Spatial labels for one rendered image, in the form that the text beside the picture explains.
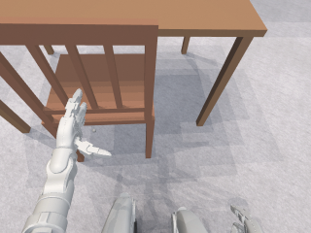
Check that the left robot thigh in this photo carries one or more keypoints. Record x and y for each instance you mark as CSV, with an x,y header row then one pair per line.
x,y
121,216

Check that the robot right hand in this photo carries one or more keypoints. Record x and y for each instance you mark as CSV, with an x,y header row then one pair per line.
x,y
250,225

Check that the robot left hand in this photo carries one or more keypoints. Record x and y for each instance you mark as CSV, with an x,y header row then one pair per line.
x,y
70,126

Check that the robot right shin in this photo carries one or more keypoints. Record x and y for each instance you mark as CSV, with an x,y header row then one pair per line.
x,y
181,208

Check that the table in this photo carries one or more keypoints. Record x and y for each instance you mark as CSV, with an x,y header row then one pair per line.
x,y
176,18

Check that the robot left forearm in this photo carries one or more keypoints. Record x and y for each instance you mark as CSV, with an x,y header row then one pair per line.
x,y
52,207

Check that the chair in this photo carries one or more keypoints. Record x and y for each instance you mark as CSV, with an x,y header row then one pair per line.
x,y
118,88

